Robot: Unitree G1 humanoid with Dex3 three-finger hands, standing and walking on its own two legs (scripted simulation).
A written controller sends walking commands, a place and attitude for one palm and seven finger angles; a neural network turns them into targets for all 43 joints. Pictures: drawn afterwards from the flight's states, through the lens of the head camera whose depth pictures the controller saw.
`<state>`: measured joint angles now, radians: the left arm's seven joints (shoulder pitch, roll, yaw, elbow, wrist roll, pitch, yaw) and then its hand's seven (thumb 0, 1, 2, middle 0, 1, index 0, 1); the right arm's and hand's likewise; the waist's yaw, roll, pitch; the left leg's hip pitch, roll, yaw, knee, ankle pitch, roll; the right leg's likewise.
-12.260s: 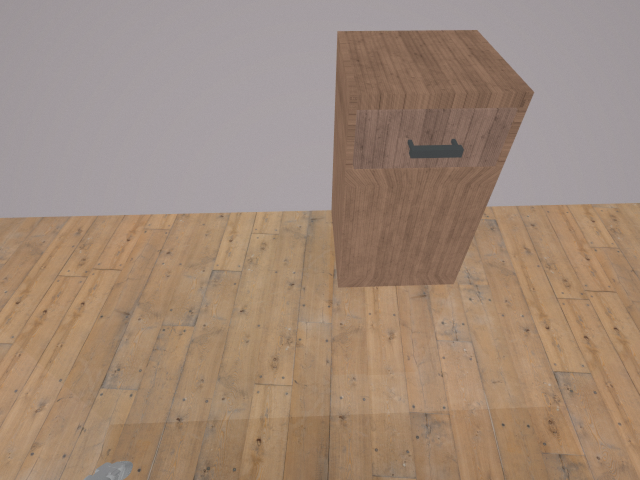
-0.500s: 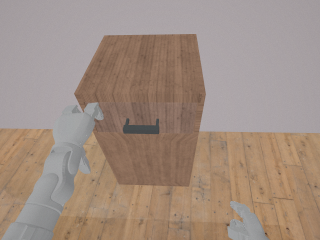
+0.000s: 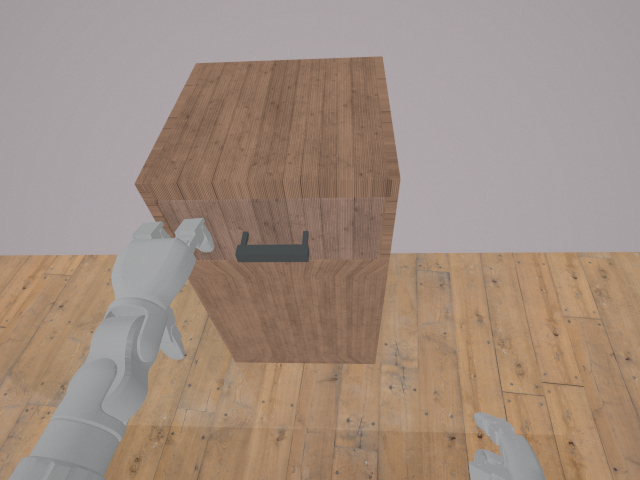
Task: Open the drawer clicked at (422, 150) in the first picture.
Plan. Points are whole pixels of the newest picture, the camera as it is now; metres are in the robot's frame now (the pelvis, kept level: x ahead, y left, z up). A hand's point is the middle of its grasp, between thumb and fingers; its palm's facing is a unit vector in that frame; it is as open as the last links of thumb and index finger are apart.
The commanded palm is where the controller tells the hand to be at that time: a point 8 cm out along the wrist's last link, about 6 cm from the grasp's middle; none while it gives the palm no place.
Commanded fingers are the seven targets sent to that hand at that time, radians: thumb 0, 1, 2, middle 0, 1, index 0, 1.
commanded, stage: move the hooked fingers above the handle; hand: left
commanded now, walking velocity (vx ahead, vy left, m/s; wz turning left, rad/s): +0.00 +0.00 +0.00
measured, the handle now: (274, 244) +0.53 +0.18 -0.11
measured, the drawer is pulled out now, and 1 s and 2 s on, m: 0.00 0.00 0.00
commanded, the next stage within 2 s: none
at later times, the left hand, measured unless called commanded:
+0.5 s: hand (225, 275) +0.37 +0.20 +0.02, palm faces -0.03 -0.04 -1.00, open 13.8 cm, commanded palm +0.36 +0.22 +0.08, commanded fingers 0.00 -0.50 0.30 -0.30 -1.20 -0.30 -1.20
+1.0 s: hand (251, 255) +0.43 +0.18 -0.02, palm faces +0.02 -0.04 -1.00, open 13.8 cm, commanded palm +0.42 +0.20 +0.03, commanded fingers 0.00 -0.50 0.30 -0.30 -1.20 -0.30 -1.20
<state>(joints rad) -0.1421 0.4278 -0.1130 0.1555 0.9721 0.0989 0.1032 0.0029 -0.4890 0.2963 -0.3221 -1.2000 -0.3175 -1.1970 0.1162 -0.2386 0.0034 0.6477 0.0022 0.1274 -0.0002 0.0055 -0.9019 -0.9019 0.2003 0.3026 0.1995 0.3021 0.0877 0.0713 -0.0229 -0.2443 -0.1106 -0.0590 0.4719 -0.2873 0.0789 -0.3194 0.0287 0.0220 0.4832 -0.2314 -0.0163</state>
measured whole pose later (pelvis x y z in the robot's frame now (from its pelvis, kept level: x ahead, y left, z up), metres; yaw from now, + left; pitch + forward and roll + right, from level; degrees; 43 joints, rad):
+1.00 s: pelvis -0.01 -0.02 -0.03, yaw -1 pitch +17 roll +0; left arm -0.64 0.40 -0.04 0.94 1.10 -0.09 0.44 0.00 -0.49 0.30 -0.32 -1.20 -0.32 -1.20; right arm 0.27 -0.25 -0.06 0.70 -0.02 0.08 -0.01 0.00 -0.90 -0.90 0.20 0.30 0.20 0.30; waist -0.06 0.04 -0.14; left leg -0.67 -0.08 -0.03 0.76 -0.39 0.06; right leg -0.74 0.07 0.02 0.74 -0.31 -0.04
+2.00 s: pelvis +0.00 -0.02 -0.05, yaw -2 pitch +22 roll -1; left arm -0.74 0.38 -0.01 1.09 1.10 0.05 0.51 0.01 -0.49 0.30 -0.32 -1.20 -0.32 -1.20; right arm 0.28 -0.26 -0.05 0.70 -0.04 0.10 0.02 0.00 -0.90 -0.90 0.20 0.30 0.20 0.30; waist -0.10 0.05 -0.16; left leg -0.79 -0.07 -0.02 0.86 -0.45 0.05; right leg -0.86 0.08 0.02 0.82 -0.34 -0.04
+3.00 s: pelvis +0.00 -0.01 -0.04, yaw -2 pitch +22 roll -2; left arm -0.75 0.39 -0.04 1.10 1.08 0.05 0.48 0.00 -0.49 0.30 -0.32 -1.20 -0.32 -1.20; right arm 0.30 -0.25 -0.05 0.71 -0.03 0.10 0.02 0.00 -0.90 -0.90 0.20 0.30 0.20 0.30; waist -0.09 0.06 -0.16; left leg -0.79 -0.08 -0.03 0.87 -0.45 0.07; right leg -0.85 0.07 0.01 0.81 -0.34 -0.02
